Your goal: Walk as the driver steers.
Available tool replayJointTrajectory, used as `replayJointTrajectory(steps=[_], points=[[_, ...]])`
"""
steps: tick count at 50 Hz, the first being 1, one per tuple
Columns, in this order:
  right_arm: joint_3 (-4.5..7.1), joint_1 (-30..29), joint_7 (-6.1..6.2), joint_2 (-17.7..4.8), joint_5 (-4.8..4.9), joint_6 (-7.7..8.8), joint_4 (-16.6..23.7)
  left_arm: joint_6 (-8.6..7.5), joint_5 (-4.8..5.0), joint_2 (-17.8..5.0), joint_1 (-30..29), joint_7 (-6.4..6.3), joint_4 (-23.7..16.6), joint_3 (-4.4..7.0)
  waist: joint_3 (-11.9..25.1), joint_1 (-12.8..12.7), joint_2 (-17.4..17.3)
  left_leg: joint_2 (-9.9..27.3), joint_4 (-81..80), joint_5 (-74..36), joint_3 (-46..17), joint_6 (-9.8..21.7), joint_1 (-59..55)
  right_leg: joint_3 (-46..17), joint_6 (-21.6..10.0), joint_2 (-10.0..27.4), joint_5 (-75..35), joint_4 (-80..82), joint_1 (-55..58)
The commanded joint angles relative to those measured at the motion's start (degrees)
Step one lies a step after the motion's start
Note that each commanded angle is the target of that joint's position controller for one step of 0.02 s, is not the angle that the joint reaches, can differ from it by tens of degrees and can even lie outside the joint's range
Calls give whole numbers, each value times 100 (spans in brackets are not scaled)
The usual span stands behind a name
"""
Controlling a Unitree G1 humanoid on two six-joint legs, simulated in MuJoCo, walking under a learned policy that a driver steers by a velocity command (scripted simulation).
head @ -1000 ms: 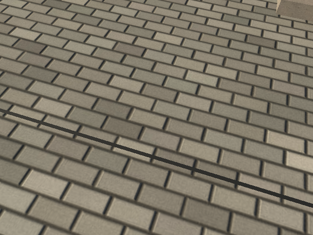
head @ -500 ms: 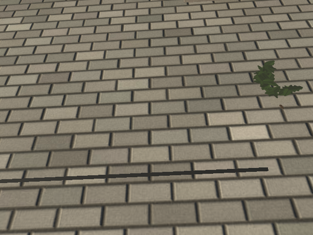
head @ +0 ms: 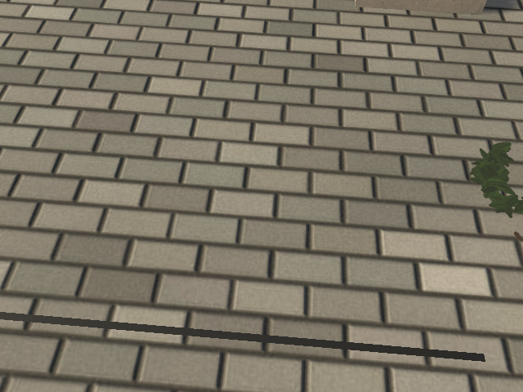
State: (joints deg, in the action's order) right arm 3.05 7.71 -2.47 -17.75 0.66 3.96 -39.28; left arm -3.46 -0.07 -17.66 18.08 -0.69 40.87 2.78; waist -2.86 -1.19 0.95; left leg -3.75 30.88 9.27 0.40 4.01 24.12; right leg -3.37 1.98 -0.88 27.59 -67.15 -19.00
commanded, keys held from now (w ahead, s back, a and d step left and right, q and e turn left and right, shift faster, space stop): q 1.00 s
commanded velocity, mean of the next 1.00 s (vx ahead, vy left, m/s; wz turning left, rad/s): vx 0.05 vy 0.00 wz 0.55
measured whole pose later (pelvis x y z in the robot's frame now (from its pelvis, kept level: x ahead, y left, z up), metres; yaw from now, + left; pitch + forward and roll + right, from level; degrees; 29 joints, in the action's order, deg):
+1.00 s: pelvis +0.13 +0.03 +0.01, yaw +36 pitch +2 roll -3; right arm 3.4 12.4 0.8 -17.3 0.1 -1.8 -35.1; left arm 1.1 -0.3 -19.2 6.8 -2.3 40.3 5.4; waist -3.5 0.6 2.3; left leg -1.9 27.8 12.9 -4.3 3.0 16.3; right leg -2.0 4.3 0.2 23.2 -64.0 -31.0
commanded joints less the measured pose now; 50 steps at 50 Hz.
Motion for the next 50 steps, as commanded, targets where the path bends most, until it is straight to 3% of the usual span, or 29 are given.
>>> replayJointTrajectory(steps=[1, 3, 5, 10, 13, 16, 18, 19, 20, 21, 22, 23, 24, 25, 26, 28, 31, 36, 38, 40, 41, 42, 43, 44, 45, 46, 47, 50], points=[[212, 429, 111, -809, -25, -61, 330, -116, -69, -816, -309, -48, -655, 213, 796, 174, -157, 1617, -1105, -3167, -1947, 1204, -1903, -188, 52, 457, -357, -316, -1676], [234, 242, 147, -863, -86, -83, 343, 22, -87, -616, -59, -93, -574, 169, 763, -36, -439, 1420, -1271, -3535, -1721, 1238, -1321, -105, 180, 390, -560, 43, -1308], [265, 224, 198, -949, -60, -104, 294, 100, -108, -525, -38, -159, -548, 143, 824, -91, -477, 1304, -1254, -3848, -1539, 1230, -1146, -58, 305, 288, -819, 519, -1282], [295, 345, 381, -1003, 73, -349, 186, 167, -82, -417, -723, -180, -680, 114, 972, 107, -577, 1059, -1014, -2784, -1683, 851, -1208, -186, 442, 98, -1775, 1783, -1246], [311, 420, 442, -1021, 69, -468, 183, 144, -35, -419, -1197, -121, -795, 115, 849, 263, -683, 1066, -901, -2042, -2101, 769, -1372, -318, 422, -12, -1810, 2426, -1256], [313, 451, 451, -1002, 57, -544, 223, 57, -13, -495, -1381, -62, -838, 155, 792, 309, -813, 1104, -588, -2066, -2560, 760, -1650, -399, 331, -162, -1440, 2987, -1084], [300, 321, 456, -955, 81, -572, 306, -17, 8, -565, -1236, -30, -790, 206, 775, 190, -945, 1016, -360, -2121, -2839, 648, -1746, -393, 199, -211, -1463, 3655, -655], [285, 170, 462, -915, 105, -583, 367, -56, 14, -578, -1061, -21, -728, 233, 759, 25, -968, 849, -188, -1970, -2847, 506, -1675, -327, 89, -174, -2001, 4323, -209], [243, 141, 463, -782, 89, -576, 438, -89, -21, -719, -889, -40, -685, 282, 868, -25, -839, 626, 115, -1410, -2741, 289, -1321, -506, -97, 236, -2924, 4744, 591], [153, 482, 443, -472, -29, -551, 475, -54, -101, -1092, -803, -102, -762, 353, 1272, 163, 208, 129, 1224, 501, -2045, -31, -658, -1486, -618, 1459, -4618, 4558, 1622], [161, 838, 438, -518, 17, -536, 558, 50, -253, -1164, -663, -84, -610, 378, 1294, 377, 1591, -591, 2208, 3251, -1249, -393, 592, -2851, -1700, 2415, -5883, 4473, 2164], [292, 1053, 418, -1023, -41, -527, 395, 85, -126, -828, -648, -72, -671, 321, 1288, 273, 1148, -164, 3316, 3168, -1102, -669, 878, -2920, -1942, 2599, -5578, 4462, 2075], [388, 879, 410, -1213, 41, -575, 293, 106, -104, -580, -779, -90, -728, 247, 1088, 204, 710, -20, 3792, 2721, -1022, -813, 938, -2187, -1717, 2217, -5263, 4381, 1832], [405, 817, 434, -1131, 76, -662, 226, 145, -88, -496, -971, -99, -756, 221, 941, 251, 433, 80, 3940, 2373, -917, -927, 963, -1640, -1472, 1840, -4787, 4377, 1629], [389, 712, 442, -1037, 79, -729, 280, 179, -36, -477, -1117, -114, -758, 208, 785, 239, 454, 176, 3951, 2097, -851, -997, 1027, -1365, -1392, 1707, -4461, 4446, 1437], [292, 573, 402, -686, 106, -773, 390, 247, -96, -577, -1159, -145, -705, 233, 635, 208, 685, 221, 3588, 1743, -473, -1056, 819, -776, -1361, 1396, -4296, 4657, 1109], [238, 299, 367, -536, 83, -746, 586, 312, -114, -689, -1076, -185, -634, 297, 801, 47, 909, 393, 2864, 1635, -271, -1064, 684, -534, -1523, 1553, -4326, 4726, 1367], [230, 226, 240, -562, 49, -756, 730, 358, -14, -925, -1205, -113, -555, 395, 901, 0, 984, 546, 1564, 1298, 52, -834, -170, -156, -1490, 1747, -3834, 4739, 1167], [271, 318, 187, -606, 50, -777, 752, 354, 60, -973, -1220, -85, -505, 412, 848, 69, 973, 508, 950, 1064, 174, -661, -444, -90, -1366, 1812, -3494, 4594, 1130], [332, 705, 163, -611, 34, -774, 626, 355, 159, -892, -1225, -85, -428, 399, 829, 292, 796, 298, -164, 269, 345, -348, -1214, 211, -967, 1638, -2830, 4081, 772], [410, 893, 209, -810, 11, -759, 597, 350, 116, -682, -900, -62, -287, 353, 758, 297, 197, 464, -708, -493, -153, -110, -1853, 617, -511, 1344, -2011, 3353, 149], [561, 976, 325, -1535, -13, -726, 754, 363, -208, -251, -842, -32, -491, 207, 722, 97, -1803, 2097, -944, -2471, -2432, 627, -2651, 1203, 176, 526, 601, 1450, -1488], [524, 955, 261, -1589, -238, -596, 885, 342, -144, -475, -1467, -102, -725, 267, 849, 507, -1660, 2653, -1150, -2629, -3198, 1633, -2023, 269, 240, 62, 1260, 354, -1947], [470, 800, 234, -1389, -283, -486, 845, 360, -22, -664, -1576, -148, -712, 330, 702, 469, -1147, 2356, -1257, -1981, -2777, 1516, -1819, -1, 175, 192, 867, -33, -1976], [424, 522, 257, -1204, -180, -431, 807, 377, 5, -725, -1476, -179, -632, 373, 531, 289, -952, 1989, -1236, -1501, -2358, 1163, -1723, -79, 114, 281, 320, 19, -1981], [371, 304, 295, -1025, -66, -440, 824, 392, -30, -715, -1360, -220, -510, 399, 525, 196, -803, 1751, -1184, -1257, -2143, 905, -1748, -110, 133, 329, -50, 128, -1963], [321, 173, 331, -946, -6, -461, 841, 400, -64, -722, -1268, -228, -477, 413, 539, 127, -877, 1616, -1158, -1509, -1993, 838, -1644, -85, 193, 282, -331, 96, -1817], [269, 256, 411, -858, -54, -488, 837, 365, -3, -581, -1163, -165, -430, 382, 784, 100, -864, 1457, -1101, -1879, -1894, 879, -1762, -62, 294, 110, -751, 164, -1564]])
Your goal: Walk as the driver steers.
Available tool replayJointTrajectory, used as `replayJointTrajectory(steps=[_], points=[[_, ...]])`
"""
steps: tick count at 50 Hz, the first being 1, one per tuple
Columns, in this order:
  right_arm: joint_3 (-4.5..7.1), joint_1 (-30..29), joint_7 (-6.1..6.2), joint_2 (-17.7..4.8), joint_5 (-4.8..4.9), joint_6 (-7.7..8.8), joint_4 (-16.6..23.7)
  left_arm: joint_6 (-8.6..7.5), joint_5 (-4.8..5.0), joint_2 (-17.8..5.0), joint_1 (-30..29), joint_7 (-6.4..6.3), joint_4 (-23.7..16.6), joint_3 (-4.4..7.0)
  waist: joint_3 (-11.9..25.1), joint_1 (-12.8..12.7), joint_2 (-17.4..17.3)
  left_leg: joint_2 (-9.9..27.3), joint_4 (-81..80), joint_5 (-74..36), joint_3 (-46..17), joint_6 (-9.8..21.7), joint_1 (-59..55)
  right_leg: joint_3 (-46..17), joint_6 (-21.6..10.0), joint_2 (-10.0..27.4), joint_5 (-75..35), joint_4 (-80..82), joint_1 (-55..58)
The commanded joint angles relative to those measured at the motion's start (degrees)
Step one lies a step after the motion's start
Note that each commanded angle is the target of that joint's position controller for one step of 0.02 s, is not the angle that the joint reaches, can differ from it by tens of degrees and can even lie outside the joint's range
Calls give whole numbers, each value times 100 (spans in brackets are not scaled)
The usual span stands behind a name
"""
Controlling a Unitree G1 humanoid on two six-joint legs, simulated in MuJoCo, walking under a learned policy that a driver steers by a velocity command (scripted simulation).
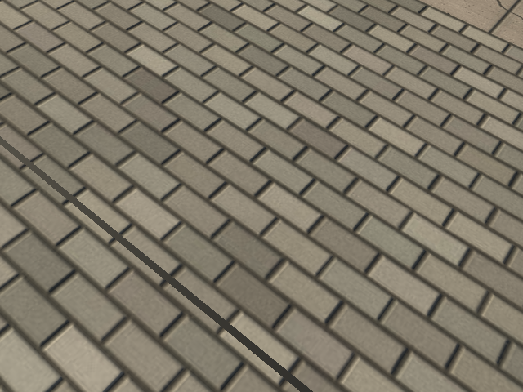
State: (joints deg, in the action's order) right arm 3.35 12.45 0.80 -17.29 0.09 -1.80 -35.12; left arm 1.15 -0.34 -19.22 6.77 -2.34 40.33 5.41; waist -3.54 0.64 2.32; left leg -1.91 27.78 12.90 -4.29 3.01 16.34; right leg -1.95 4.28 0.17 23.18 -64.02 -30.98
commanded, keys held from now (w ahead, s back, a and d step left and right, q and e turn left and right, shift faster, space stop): q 0.34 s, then no key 0.24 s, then w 0.42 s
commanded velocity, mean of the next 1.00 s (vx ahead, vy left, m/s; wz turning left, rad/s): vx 0.11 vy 0.00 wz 0.34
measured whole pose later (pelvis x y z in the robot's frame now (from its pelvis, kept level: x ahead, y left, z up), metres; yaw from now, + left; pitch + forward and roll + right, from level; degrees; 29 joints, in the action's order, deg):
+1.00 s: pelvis +0.08 +0.00 +0.00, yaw +18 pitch +1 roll +0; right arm 2.7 24.9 0.4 -16.1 0.8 2.5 -43.2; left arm -4.1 1.2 -18.1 7.0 2.8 41.0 2.8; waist -1.4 4.5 1.7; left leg -0.3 14.9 17.2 -3.4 0.3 -1.4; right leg 0.5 0.7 2.9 9.3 -38.2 -30.0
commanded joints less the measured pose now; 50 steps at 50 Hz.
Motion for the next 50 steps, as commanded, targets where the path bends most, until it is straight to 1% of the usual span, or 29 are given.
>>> replayJointTrajectory(steps=[1, 7, 12, 14, 16, 17, 18, 19, 20, 21, 22, 23, 26, 29, 30, 31, 33, 34, 35, 36, 37, 38, 39, 41, 42, 44, 46, 48, 50], points=[[245, -167, 99, -921, 11, 86, 407, -100, 35, -382, -89, 4, -387, 100, 845, -48, -973, 1246, -778, -2191, -1467, 979, -1077, -218, 85, -21, -358, 120, -389], [328, -131, 133, -1102, 29, 16, 400, -160, 61, -308, -380, 76, -456, 47, 740, 95, -1090, 1175, -691, -1411, -2067, 1011, -1021, -376, 125, -162, -272, 1657, 60], [360, -293, 63, -1133, 62, -46, 435, -264, 107, -354, -304, 173, -457, 63, 790, 96, -1145, 1084, -502, -1800, -2621, 1006, -881, -423, 12, -309, -98, 2490, 708], [366, -398, 53, -1117, 107, -73, 450, -311, 120, -364, -166, 222, -429, 77, 854, 23, -1162, 996, -360, -2058, -2796, 927, -928, -412, -64, -338, -253, 3068, 1027], [344, -595, 81, -1039, 199, -102, 489, -346, 91, -375, 174, 238, -300, 117, 892, -222, -1056, 700, -99, -1662, -2698, 617, -616, -289, -209, -254, -1345, 4323, 1843], [292, -412, 94, -845, 172, -96, 482, -333, 27, -616, 287, 210, -294, 178, 1037, -149, -625, 408, 375, -560, -2377, 313, -93, -752, -460, 425, -1892, 4497, 2552], [220, 30, 79, -578, 88, -66, 469, -274, -72, -1057, 19, 178, -401, 226, 933, 255, 892, -498, 1486, 1608, -1248, -89, 857, -2002, -1148, 1571, -3180, 4547, 2918], [369, -53, 108, -1038, 56, -15, 452, -286, -210, -913, 112, 206, -411, 202, 724, 36, 1123, -646, 2774, 2636, -793, -410, 1384, -2775, -1996, 2233, -3563, 4665, 2483], [476, 53, 116, -1315, 33, -6, 343, -304, -138, -680, -61, 196, -461, 116, 632, 118, 658, -360, 3576, 2311, -791, -570, 1416, -2461, -2068, 2173, -3342, 4618, 2313], [491, 71, 125, -1259, 48, -38, 213, -298, -62, -477, -268, 176, -474, 56, 526, 170, 457, -310, 3845, 1954, -752, -671, 1422, -1945, -1825, 1764, -3038, 4545, 2231], [461, 98, 149, -1089, 44, -92, 124, -288, 15, -386, -340, 162, -479, 14, 461, 152, 408, -311, 4019, 1687, -743, -767, 1500, -1612, -1646, 1483, -2832, 4488, 2288], [414, 89, 145, -929, 50, -124, 106, -279, 54, -352, -315, 148, -451, -22, 423, 94, 441, -330, 4143, 1517, -730, -842, 1541, -1439, -1645, 1393, -3065, 4451, 2324], [277, -207, 132, -591, 96, -96, 204, -225, 0, -341, -62, 121, -329, -57, 520, -79, 631, -224, 3299, 1328, -407, -943, 1349, -1004, -1698, 1167, -3408, 4417, 2627], [135, -358, 99, -344, 30, -77, 243, -169, 20, -467, -49, 144, -270, -41, 680, -178, 826, 111, 1833, 1416, -7, -947, 581, -853, -1684, 1156, -3475, 4327, 2645], [105, -352, 86, -319, 44, -69, 226, -143, 33, -530, 67, 158, -225, -30, 765, -243, 860, 136, 1375, 1353, 163, -918, 279, -875, -1682, 1151, -2910, 4424, 2563], [104, -319, 72, -355, 76, -64, 181, -123, 55, -581, 184, 173, -181, -30, 738, -297, 884, 98, 929, 1179, 296, -871, 12, -938, -1668, 1128, -2077, 4527, 2419], [123, -23, 30, -420, 87, -21, 7, -92, 160, -722, 289, 194, -114, -25, 504, -161, 800, -80, -252, 376, 617, -626, -691, -1037, -1571, 1054, -465, 4644, 1888], [130, 73, 24, -468, 78, 15, -52, -115, 168, -671, 399, 202, -65, -59, 394, -95, 666, -119, -633, 310, 625, -442, -1084, -1050, -1433, 985, -11, 4627, 1559], [140, 306, 46, -572, 80, 61, -83, -183, 122, -502, 374, 225, -55, -132, 475, 35, 460, 168, -577, 333, 249, -218, -1723, -981, -1182, 893, 275, 4400, 1041], [206, 828, 83, -892, 26, 106, -188, -282, 20, -78, 90, 270, -214, -268, 653, 230, -367, 962, -652, 787, -827, 183, -2369, -373, -791, 451, 387, 3360, 198], [349, 1116, 8, -1353, -16, 161, -327, -391, 76, 13, -236, 261, -463, -299, 492, 353, -1582, 1771, -1306, 1996, -2233, 874, -1931, 531, -456, -202, 585, 2326, -355], [293, 1117, -23, -1169, -57, 282, -292, -450, 167, -402, -641, 229, -573, -173, -135, 607, -1441, 2110, -1860, 2408, -2954, 1288, -1652, 168, -402, 30, 999, 1407, -949], [211, 1042, -3, -939, -84, 387, -345, -489, 245, -551, -517, 247, -544, -82, -383, 449, -1347, 2129, -1925, 2474, -2906, 1296, -1618, -15, -470, 207, 857, 821, -1318], [142, 871, 18, -722, 38, 502, -352, -559, 205, -475, -230, 311, -403, -68, -440, 302, -1223, 1846, -1974, 1950, -2343, 1079, -1926, -84, -559, 435, 134, 703, -1680], [120, 865, 32, -681, 35, 518, -354, -603, 172, -395, -302, 351, -394, -80, -413, 301, -1087, 1713, -2010, 1404, -2012, 981, -1967, -57, -561, 502, -249, 854, -1644], [121, 822, 26, -663, 21, 516, -337, -657, 126, -167, -405, 439, -389, -160, -248, 306, -938, 1434, -2036, 480, -1359, 877, -1778, 173, -463, 418, -868, 1439, -1187], [145, 829, 12, -730, 45, 514, -341, -663, 116, -24, -544, 503, -413, -233, -145, 349, -978, 1246, -2012, -9, -856, 813, -1405, 325, -348, 298, -1326, 2168, -500], [189, 960, -18, -878, 69, 518, -393, -644, 146, -53, -697, 535, -474, -260, -176, 403, -1011, 1282, -1997, -106, -707, 814, -1062, 393, -297, 184, -1544, 2658, 50], [229, 1049, -38, -987, 121, 530, -454, -627, 184, -189, -724, 552, -533, -246, -253, 349, -993, 1493, -2013, 2, -795, 807, -935, 318, -380, 185, -1661, 2903, 345]])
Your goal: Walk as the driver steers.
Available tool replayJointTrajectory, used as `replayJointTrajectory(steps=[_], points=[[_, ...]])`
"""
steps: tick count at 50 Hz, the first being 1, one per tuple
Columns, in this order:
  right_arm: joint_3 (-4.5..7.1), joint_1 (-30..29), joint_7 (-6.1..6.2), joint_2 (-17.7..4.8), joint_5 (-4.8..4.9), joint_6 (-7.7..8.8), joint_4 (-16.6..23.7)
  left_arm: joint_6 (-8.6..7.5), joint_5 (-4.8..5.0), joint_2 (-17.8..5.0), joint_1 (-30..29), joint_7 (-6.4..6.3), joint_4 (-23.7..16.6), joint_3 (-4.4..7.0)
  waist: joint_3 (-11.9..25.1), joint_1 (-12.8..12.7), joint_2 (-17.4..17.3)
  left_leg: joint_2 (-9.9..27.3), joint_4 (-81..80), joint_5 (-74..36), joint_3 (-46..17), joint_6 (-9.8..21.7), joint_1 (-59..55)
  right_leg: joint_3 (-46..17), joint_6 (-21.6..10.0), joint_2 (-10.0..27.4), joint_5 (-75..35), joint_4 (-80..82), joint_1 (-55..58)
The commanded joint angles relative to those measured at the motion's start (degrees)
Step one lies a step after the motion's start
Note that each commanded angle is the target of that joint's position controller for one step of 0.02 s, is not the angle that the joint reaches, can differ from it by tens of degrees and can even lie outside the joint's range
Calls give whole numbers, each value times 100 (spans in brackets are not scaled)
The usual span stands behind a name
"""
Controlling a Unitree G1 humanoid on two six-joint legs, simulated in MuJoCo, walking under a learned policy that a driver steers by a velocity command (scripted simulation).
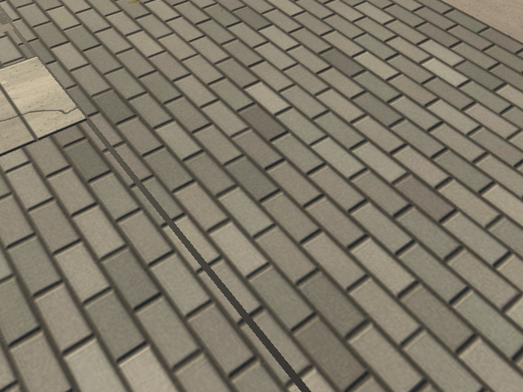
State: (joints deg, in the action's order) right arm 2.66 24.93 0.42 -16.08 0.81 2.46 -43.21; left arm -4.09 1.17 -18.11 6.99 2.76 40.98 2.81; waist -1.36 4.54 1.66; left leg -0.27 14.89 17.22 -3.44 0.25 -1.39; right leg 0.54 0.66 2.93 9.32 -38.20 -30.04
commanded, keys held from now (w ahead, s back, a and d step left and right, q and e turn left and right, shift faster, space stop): w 0.62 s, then w+e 0.38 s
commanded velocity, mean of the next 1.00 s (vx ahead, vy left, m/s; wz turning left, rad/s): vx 0.48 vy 0.00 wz -0.11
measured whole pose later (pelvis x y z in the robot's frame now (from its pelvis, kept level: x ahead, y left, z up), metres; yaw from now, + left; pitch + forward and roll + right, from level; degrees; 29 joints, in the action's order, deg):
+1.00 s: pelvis +0.53 -0.01 +0.00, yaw -9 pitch +0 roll +3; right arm 3.5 17.7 -0.5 -15.6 -0.7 5.9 -47.2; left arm -1.8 1.3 -17.3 10.3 0.9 42.9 3.0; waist -2.6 3.3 2.7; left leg -3.2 12.3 12.8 10.8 2.6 -0.4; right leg -4.2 0.7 6.7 -0.2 -47.0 -39.2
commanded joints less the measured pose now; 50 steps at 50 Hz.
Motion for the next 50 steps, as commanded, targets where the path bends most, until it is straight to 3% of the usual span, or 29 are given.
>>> replayJointTrajectory(steps=[1, 3, 5, 6, 7, 8, 9, 10, 11, 12, 15, 18, 21, 24, 27, 30, 31, 32, 33, 34, 35, 36, 37, 38, 39, 42, 45, 48, 50], points=[[312, -209, -5, -1137, 63, 103, 332, -102, 48, -386, -679, 41, -600, 34, -503, -121, -912, 1427, -709, -436, -910, 1047, 815, 32, -92, -84, -287, 431, 364], [321, -287, -8, -1161, 56, 74, 295, -100, 42, -531, -326, 7, -513, 93, -407, -397, -855, 1441, -333, -1006, -792, 895, 771, 103, -271, -166, -252, 675, 876], [219, -217, 5, -892, -17, 59, 268, -85, 34, -889, 966, -104, -164, 288, 430, -1021, -551, 937, 1524, -2383, -231, 573, 1195, 81, -558, -212, -94, 789, 2654], [52, 105, 15, -424, -93, 85, 497, -81, -99, -1487, 1738, -151, -96, 410, 1403, -1122, 691, 288, 3760, -1101, 182, 145, 2659, -1922, -1190, 1154, 781, 1073, 4415], [-2, 277, 49, -266, 28, 182, 556, -102, -103, -1506, 2022, -73, -10, 383, 1805, -1048, 1734, -333, 5093, 1614, -282, -17, 3726, -4382, -1685, 1845, 2429, 2375, 4823], [154, -114, 17, -838, 196, 219, 528, -125, -69, -1063, 1589, -70, -31, 246, 1024, -986, 1065, 36, 5697, 1311, -482, 41, 4320, -4162, -1510, 1830, 3014, 2619, 4228], [186, -503, -6, -974, 220, 240, 588, -120, -60, -878, 1220, -83, -85, 189, 428, -868, 667, 323, 5661, 803, -280, 153, 4442, -3399, -1366, 1684, 2500, 2580, 3581], [171, -687, -2, -897, 127, 254, 574, -107, -107, -756, 965, -87, -114, 152, 167, -750, 277, 527, 5449, 348, -178, 173, 4301, -2787, -1299, 1424, 1769, 2608, 3056], [176, -712, -9, -803, 52, 242, 540, -113, -173, -641, 801, -86, -143, 119, 36, -611, 269, 691, 5190, -16, -181, 168, 4102, -2311, -1255, 1172, 1199, 2705, 2670], [169, -619, -31, -710, 39, 212, 481, -129, -207, -573, 698, -96, -156, 100, 66, -495, 399, 778, 5070, -263, -178, 144, 3832, -2004, -1243, 1020, 855, 2838, 2427], [146, -674, -29, -544, -12, 116, 439, -225, -130, -551, 743, -120, -58, 103, -25, -398, 281, 813, 4720, -671, -58, -11, 3867, -1424, -1389, 897, 14, 3116, 2186], [111, -1262, -18, -465, -74, 149, 631, -208, -101, -628, 946, -169, 85, 120, -243, -536, 105, 828, 3777, -1398, -10, -170, 4274, -1028, -1393, 830, -659, 3232, 2346], [28, -1883, -100, -292, -47, 258, 782, -151, -67, -717, 1170, -224, 202, 128, -341, -769, 101, 667, 2583, -2227, 197, -169, 3982, -590, -1236, 657, -999, 3248, 2352], [-14, -2454, -213, -237, 0, 324, 956, -80, -23, -812, 1569, -250, 401, 147, -457, -984, 29, 511, 1904, -2503, 306, -113, 3856, -531, -1233, 794, -1067, 3173, 2658], [-6, -2788, -328, -296, 25, 362, 1121, 31, 0, -835, 1773, -271, 556, 163, -499, -976, 64, 405, 1505, -2163, 270, 70, 3985, -582, -1183, 1049, -1503, 2880, 3308], [87, -2431, -360, -535, 6, 359, 1081, 116, -10, -993, 1697, -316, 588, 219, -108, -633, 279, 117, 1360, -1442, 435, 335, 3275, -551, -1024, 1130, -3263, 2147, 3761], [185, -1847, -323, -716, -1, 348, 935, 155, -26, -1036, 1598, -329, 574, 226, 316, -280, 337, -69, 1278, -1382, 597, 490, 2448, -423, -935, 998, -4232, 1404, 3734], [311, -967, -251, -976, -16, 338, 713, 181, -55, -926, 1571, -344, 533, 167, 938, 166, 267, 47, 1255, -1615, 509, 698, 959, -294, -757, 729, -4208, 262, 3119], [411, 75, -158, -1413, -94, 293, 556, 154, -226, -536, 1663, -351, 363, 13, 1914, 443, -531, 1319, 1571, -1756, -907, 1045, -978, -151, -578, 297, -2009, -1632, 1723], [413, 62, -208, -1532, -129, 305, 487, 40, -82, 96, 2512, -289, 357, -156, 2603, -94, -1901, 2467, 837, -368, -3642, 1879, -2471, -567, -312, -720, 2380, -3297, -346], [280, -74, -188, -902, -74, 303, 550, -37, 84, -668, 1899, -264, 404, 14, 2011, 226, -1093, 2267, 422, 258, -3459, 1579, -1982, -1059, -339, -393, 2298, -3711, -906], [216, -453, -157, -737, -66, 302, 542, -74, 200, -855, 1331, -251, 210, 97, 1123, 159, -847, 2093, 263, -17, -2459, 1340, -1164, -879, -354, -134, 1733, -3612, -1103], [187, -775, -159, -658, -89, 314, 526, -82, 160, -742, 1076, -276, 162, 79, 690, -30, -386, 1862, 74, -617, -1852, 1222, -383, -750, -299, 122, 1256, -3365, -913], [162, -1008, -170, -528, -116, 340, 507, -45, 78, -669, 1013, -282, 164, 107, 370, -195, -389, 1640, -127, -1008, -1348, 1157, 160, -741, -237, 268, 945, -3070, -749], [154, -1131, -168, -476, -169, 389, 480, 31, 82, -571, 1216, -274, 220, 115, 328, -379, -590, 1522, -330, -1192, -987, 1107, 533, -781, -182, 402, 709, -2975, -387], [197, -1288, -174, -490, -144, 515, 306, 232, 75, -294, 1326, -299, 253, 95, 49, -561, -571, 1447, -730, -1693, -253, 1166, 1083, -737, -26, 483, 452, -2764, -329], [243, -1246, -126, -618, -177, 523, 142, 253, 26, -251, 906, -305, 65, 96, -182, -492, -498, 1357, -863, -2061, 344, 1138, 1003, -787, 68, 487, -314, -2040, -783], [264, -1222, -62, -751, -157, 462, 65, 167, 15, -138, 400, -184, -91, 47, -267, -312, -418, 1191, -878, -2236, 924, 984, 842, -467, 28, 417, -1219, -874, -652], [297, -1000, -28, -875, -119, 404, -37, 140, -1, -41, -61, -99, -276, -2, -373, -104, -316, 1310, -857, -2305, 1092, 964, 576, -215, -36, 372, -1411, -362, -683]])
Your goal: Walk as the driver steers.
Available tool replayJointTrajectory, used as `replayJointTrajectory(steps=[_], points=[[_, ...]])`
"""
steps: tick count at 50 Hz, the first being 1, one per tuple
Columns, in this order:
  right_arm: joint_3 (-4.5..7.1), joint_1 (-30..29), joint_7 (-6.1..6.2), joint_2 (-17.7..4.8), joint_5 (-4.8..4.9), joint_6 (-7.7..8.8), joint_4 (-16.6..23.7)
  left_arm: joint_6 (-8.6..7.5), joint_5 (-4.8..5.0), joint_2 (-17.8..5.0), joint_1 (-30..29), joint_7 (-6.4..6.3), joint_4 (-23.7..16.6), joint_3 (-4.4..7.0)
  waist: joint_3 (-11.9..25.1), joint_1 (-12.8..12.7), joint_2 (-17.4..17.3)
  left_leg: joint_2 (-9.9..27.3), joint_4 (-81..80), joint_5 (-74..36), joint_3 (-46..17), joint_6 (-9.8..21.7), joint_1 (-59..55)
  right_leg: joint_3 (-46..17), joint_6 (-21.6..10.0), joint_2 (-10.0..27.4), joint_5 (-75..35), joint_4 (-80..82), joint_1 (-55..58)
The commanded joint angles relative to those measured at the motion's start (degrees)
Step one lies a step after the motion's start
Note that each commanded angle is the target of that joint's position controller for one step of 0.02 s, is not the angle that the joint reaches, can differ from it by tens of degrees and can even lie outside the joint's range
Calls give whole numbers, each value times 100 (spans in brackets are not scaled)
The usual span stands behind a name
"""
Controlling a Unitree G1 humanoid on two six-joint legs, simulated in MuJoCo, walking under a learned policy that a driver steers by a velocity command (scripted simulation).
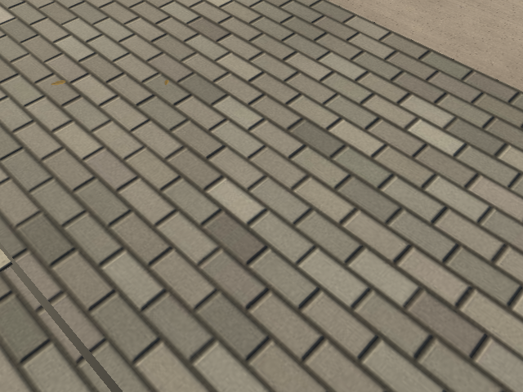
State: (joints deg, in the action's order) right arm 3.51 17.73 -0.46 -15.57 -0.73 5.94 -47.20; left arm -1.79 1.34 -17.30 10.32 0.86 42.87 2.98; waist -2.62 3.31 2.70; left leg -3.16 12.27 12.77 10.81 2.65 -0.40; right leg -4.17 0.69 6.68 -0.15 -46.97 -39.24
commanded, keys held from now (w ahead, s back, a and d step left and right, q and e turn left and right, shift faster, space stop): w+e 0.70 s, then w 0.30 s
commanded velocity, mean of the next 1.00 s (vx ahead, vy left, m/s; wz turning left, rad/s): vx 0.50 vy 0.00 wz -0.49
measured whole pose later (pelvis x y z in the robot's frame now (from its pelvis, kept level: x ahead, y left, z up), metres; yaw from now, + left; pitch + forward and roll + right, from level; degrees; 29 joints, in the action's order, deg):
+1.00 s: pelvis +0.55 -0.12 +0.00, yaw -30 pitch +1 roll +2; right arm 3.1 20.7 -1.0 -15.8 0.6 5.1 -48.4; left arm -2.8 0.5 -16.6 8.4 0.6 37.3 2.5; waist -1.6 4.8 2.5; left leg -2.2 15.0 11.8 2.6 1.8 4.6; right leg -3.3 0.2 5.0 7.7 -44.8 -36.0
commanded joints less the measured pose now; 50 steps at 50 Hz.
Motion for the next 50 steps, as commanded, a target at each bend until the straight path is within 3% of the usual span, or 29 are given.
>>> replayJointTrajectory(steps=[1, 4, 6, 7, 8, 9, 10, 11, 12, 13, 14, 15, 16, 19, 24, 28, 31, 33, 34, 35, 36, 37, 38, 39, 40, 42, 44, 46, 50], points=[[230, -164, 69, -974, 60, 14, 302, -92, -15, -111, -570, 127, -561, -28, -295, 87, -390, 1680, -537, -1925, -283, 718, 250, 317, -85, -20, -426, 697, 142], [282, 13, 85, -1088, 157, -143, 180, -83, -10, -175, -896, 229, -835, -8, -341, 120, -433, 1912, -182, -2449, -160, 629, -468, 501, -284, -113, 74, 1037, -99], [324, -97, 120, -1230, 195, -240, 201, -53, -13, -313, -768, 273, -935, 66, -118, -89, -599, 1952, 396, -3959, -8, 499, -715, 775, -493, -390, 636, 1109, 306], [350, -158, 147, -1316, 214, -287, 230, -24, -15, -443, -494, 273, -920, 140, 127, -285, -720, 1935, 917, -4891, 57, 431, -766, 942, -622, -606, 946, 1064, 749], [359, -230, 168, -1355, 225, -338, 261, 3, -1, -647, 112, 253, -805, 264, 484, -645, -744, 1845, 1799, -5411, 137, 340, -635, 1054, -782, -850, 1086, 1126, 1530], [312, -313, 188, -1270, 240, -351, 299, 31, 11, -952, 1064, 175, -573, 452, 966, -1170, -593, 1608, 3101, -4995, 263, 134, 30, 961, -1014, -1046, 761, 1504, 2970], [140, -54, 179, -793, 26, -286, 425, 101, 41, -1485, 1669, 41, -445, 600, 1456, -1182, 492, 1193, 4956, -1753, 243, -128, 1625, -679, -1387, -18, 430, 1527, 4638], [-36, 281, 92, -308, 11, -103, 729, 12, 23, -1789, 1286, 67, -679, 596, 2226, -587, 1414, -92, 6800, 2185, -820, -418, 3830, -4140, -2627, 1190, 1771, 2540, 6172], [79, -373, 0, -932, 199, 95, 770, -73, 2, -1233, 1307, 123, -751, 451, 2214, -1040, 454, 245, 6971, 1937, -1750, -279, 4441, -4160, -2371, 1218, 2173, 3069, 6116], [89, -773, -36, -993, 347, 190, 934, -145, -36, -1008, 1138, 125, -717, 381, 1379, -968, 225, 466, 6657, 1427, -1661, -145, 4648, -3324, -2117, 1032, 1906, 3109, 5422], [66, -809, 10, -893, 254, 224, 901, -188, -31, -889, 786, 130, -728, 341, 824, -660, -352, 730, 6094, 993, -1627, -138, 4421, -2646, -1912, 763, 1176, 3103, 4532], [105, -777, 50, -946, 101, 200, 848, -203, -45, -702, 484, 107, -787, 289, 637, -474, -338, 897, 5601, 737, -1628, -193, 4062, -2160, -1808, 553, 508, 3134, 3951], [123, -666, 42, -951, 55, 138, 826, -204, -110, -649, 338, 76, -875, 256, 559, -325, -170, 970, 5438, 557, -1643, -250, 3718, -1926, -1783, 407, 69, 3243, 3548], [88, -634, 53, -756, -29, -17, 834, -228, -75, -766, 405, -18, -823, 289, 459, -242, -142, 927, 4787, 219, -1467, -549, 3528, -1436, -1826, 219, -802, 3401, 2988], [-34, -1678, 28, -483, 5, -24, 1108, -139, -20, -912, 774, -168, -640, 329, 234, -619, 117, 569, 2697, -1443, -1371, -755, 3300, -986, -1414, -235, -203, 3311, 2629], [-11, -2177, -73, -594, 102, 73, 1269, -79, 24, -931, 1091, -192, -465, 344, 182, -804, 222, 351, 1841, -1754, -1478, -641, 2989, -1441, -1277, -64, 330, 3024, 2871], [83, -2016, -119, -798, 122, 150, 1252, -26, 17, -888, 1064, -227, -421, 350, 203, -647, 402, 326, 1542, -1173, -1615, -422, 2760, -1946, -1167, 138, 327, 2558, 3330], [202, -1259, -76, -961, 104, 205, 1066, 2, -3, -769, 895, -216, -464, 318, 474, -227, 491, 293, 1216, -1017, -1443, -160, 1728, -1947, -976, -64, -167, 1924, 3262], [285, -537, -34, -1173, 10, 233, 981, -11, -54, -481, 861, -185, -544, 208, 1159, 118, 232, 864, 1348, -930, -1890, 155, 397, -1642, -784, -374, 30, 749, 2827], [394, 191, 6, -1629, -89, 198, 912, -43, -38, -99, 1432, -188, -666, 91, 2059, 65, -982, 2159, 1261, -262, -3837, 867, -1683, -886, -360, -1152, 1848, -1166, 1175], [392, 421, -68, -1526, 33, 134, 714, -91, 85, -266, 1816, -195, -706, 58, 2231, -60, -2175, 2795, 625, 1225, -5850, 1355, -2142, -678, -214, -1153, 3497, -2343, -145], [260, 147, -70, -993, 108, 111, 793, -81, 121, -758, 1471, -199, -562, 172, 1399, 66, -1342, 2551, 407, 1960, -5332, 1138, -1475, -809, -157, -818, 3017, -2773, -498], [190, -101, -57, -772, 83, 59, 806, -62, 53, -855, 961, -196, -619, 199, 804, 96, -879, 2270, 372, 1563, -4398, 912, -738, -567, -138, -633, 2554, -2757, -451], [138, -312, -64, -673, 38, 30, 778, -72, -20, -770, 645, -189, -697, 194, 394, 7, -659, 2009, 244, 867, -3779, 857, -53, -465, -132, -498, 2265, -2513, -323], [95, -412, -60, -568, 6, 31, 733, -81, -51, -681, 514, -164, -736, 202, 195, -104, -694, 1802, 115, 328, -3333, 831, 367, -457, -149, -351, 2052, -2210, -151], [78, -426, -61, -533, 16, 65, 644, -73, -11, -431, 622, -113, -711, 150, 195, -256, -893, 1598, -106, -283, -2799, 861, 726, -314, -152, -246, 1910, -1770, 212], [118, -350, -61, -690, 79, 97, 526, -73, -54, -268, 453, -95, -772, 86, 157, -273, -849, 1625, -285, -778, -2482, 1009, 793, -163, -98, -179, 1764, -1224, 158], [157, -308, -47, -862, 117, 82, 444, -115, -109, -179, 136, -68, -864, 19, 137, -212, -727, 1632, -400, -1134, -2210, 1066, 750, -29, -47, -84, 1259, -533, 126], [172, -61, -29, -1047, 186, -12, 269, -225, -71, -91, -581, 32, -986, -55, 62, 53, -687, 1434, -405, -1410, -1605, 877, 781, 274, -23, -216, 181, 840, 621]])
